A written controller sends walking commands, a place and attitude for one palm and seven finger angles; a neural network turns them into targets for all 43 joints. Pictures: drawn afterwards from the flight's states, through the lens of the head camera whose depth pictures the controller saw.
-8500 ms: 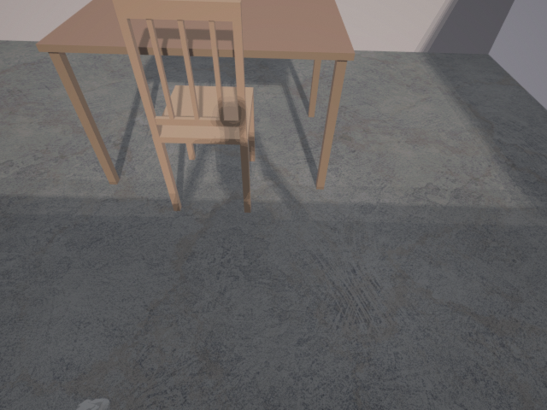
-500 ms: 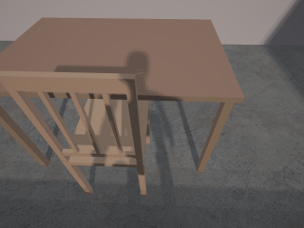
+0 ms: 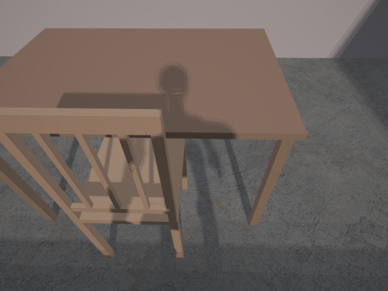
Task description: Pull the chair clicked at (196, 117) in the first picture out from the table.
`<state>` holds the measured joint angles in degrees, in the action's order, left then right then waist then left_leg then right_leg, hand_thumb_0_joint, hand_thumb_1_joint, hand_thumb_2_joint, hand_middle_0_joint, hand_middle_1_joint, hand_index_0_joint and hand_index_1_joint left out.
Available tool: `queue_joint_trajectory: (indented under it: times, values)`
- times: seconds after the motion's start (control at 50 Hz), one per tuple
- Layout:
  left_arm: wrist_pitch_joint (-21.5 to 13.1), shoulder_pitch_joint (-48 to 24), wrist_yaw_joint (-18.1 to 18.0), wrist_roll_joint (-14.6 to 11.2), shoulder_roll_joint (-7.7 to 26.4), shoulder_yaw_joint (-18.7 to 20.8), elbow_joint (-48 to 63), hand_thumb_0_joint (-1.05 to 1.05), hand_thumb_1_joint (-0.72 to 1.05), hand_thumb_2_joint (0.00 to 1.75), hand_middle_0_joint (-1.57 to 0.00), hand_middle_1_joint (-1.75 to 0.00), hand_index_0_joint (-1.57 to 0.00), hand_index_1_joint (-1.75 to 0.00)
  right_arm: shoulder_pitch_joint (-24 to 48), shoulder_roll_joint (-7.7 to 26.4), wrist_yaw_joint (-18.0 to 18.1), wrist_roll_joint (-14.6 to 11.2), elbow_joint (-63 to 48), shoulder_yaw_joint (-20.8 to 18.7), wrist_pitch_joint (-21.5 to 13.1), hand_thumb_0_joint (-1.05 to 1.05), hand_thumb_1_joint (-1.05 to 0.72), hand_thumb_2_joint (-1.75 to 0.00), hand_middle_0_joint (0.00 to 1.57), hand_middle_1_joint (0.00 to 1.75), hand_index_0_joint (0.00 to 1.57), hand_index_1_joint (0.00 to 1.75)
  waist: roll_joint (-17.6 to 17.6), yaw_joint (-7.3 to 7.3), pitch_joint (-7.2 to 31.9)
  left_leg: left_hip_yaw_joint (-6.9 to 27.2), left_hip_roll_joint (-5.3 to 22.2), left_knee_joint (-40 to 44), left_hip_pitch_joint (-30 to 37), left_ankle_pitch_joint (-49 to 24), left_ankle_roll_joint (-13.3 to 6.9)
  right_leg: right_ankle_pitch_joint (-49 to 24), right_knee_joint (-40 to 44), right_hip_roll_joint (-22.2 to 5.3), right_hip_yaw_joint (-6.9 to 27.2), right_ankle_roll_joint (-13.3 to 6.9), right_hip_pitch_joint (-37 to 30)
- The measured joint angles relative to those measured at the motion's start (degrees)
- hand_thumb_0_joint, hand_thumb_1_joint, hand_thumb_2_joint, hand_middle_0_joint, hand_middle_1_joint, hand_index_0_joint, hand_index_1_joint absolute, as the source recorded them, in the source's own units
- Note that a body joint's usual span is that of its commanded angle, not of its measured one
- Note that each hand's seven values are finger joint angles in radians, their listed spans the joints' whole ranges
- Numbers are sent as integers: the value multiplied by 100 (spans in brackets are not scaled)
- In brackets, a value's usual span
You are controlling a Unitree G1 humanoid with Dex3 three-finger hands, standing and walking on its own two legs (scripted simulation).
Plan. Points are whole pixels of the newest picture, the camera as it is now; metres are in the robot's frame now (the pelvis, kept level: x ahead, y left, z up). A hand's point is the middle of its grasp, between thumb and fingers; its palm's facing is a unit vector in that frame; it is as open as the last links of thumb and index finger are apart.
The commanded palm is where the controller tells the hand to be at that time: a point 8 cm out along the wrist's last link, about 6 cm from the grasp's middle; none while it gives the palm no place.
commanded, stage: come to a stop and stand still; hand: left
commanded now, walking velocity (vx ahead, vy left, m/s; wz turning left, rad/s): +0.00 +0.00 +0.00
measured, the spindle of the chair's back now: (102, 176) +0.41 +0.28 -0.06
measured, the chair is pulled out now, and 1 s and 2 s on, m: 0.00 0.00 0.00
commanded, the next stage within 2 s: look again from close up in 0.18 s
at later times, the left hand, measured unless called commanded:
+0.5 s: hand out of the picture +0.06 +0.21 -0.16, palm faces -0.01 -0.95 -0.31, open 7.4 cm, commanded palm none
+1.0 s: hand out of the picture +0.06 +0.21 -0.16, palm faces -0.01 -0.96 -0.29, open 7.4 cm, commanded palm none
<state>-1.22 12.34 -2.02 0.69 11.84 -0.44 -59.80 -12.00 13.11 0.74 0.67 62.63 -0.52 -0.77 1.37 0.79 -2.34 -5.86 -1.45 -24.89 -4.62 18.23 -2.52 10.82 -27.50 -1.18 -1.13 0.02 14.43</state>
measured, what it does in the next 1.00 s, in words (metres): stands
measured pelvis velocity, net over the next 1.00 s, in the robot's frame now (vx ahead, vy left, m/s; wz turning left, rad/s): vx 0.01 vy -0.01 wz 0.01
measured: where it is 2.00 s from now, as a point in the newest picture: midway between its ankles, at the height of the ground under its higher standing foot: outside the picture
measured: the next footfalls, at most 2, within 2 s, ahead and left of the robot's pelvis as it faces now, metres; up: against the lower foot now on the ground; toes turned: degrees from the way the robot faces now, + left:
none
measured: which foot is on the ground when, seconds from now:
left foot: down 0.00-1.00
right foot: down 0.00-1.00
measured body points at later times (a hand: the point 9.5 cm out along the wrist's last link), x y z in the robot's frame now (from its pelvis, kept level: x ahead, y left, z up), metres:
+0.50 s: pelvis +0.00 -0.01 +0.01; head +0.01 -0.02 +0.46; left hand +0.06 +0.26 -0.13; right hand +0.05 -0.28 -0.15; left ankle -0.05 +0.08 -0.74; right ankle +0.04 -0.12 -0.74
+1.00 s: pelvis +0.01 -0.01 +0.01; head +0.02 -0.02 +0.46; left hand +0.06 +0.26 -0.14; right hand +0.05 -0.28 -0.14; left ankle -0.05 +0.08 -0.74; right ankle +0.04 -0.12 -0.74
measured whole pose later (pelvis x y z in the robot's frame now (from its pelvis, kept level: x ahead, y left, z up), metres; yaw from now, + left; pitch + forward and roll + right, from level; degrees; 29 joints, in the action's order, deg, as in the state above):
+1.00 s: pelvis +0.01 -0.01 +0.01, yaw +1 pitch -2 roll +0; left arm -1.4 10.5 -1.2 0.6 15.1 -0.7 -63.2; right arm -10.6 15.7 0.4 0.5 66.1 0.3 -0.7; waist 0.9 0.5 -2.1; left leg -4.8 -0.4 -18.9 -1.2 15.8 -1.4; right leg 8.8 -21.3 0.0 -2.3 -0.8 10.6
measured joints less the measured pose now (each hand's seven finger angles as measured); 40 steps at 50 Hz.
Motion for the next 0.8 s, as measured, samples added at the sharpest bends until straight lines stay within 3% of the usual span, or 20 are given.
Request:
queue_joint_trajectory:
  times: [0.34, 0.8]
  values:
    - [12, -160, 51, 0, 292, -5, -203, 0, 91, 90, -20, -30, -20, -30, 217, 306, -30, -5, 195, 24, 39, 0, -90, -89, 20, 30, 20, 30, -14, -37, -10, 79, 65, 367, 229, -174, 82, -139, 367, 70, -88, -68, -254]
    - [-7, -165, 78, -11, 304, -35, -317, 0, 91, 90, -20, -30, -20, -30, 119, 256, -50, -13, 344, 89, 27, 0, -90, -89, 20, 30, 20, 30, -29, -25, -1, 117, 106, 567, 287, -258, 117, -228, 605, 117, -130, -95, -340]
